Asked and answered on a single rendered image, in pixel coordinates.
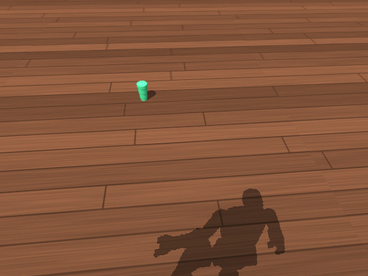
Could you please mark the cup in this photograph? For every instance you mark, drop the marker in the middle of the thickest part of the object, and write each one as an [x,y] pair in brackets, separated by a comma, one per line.
[142,89]

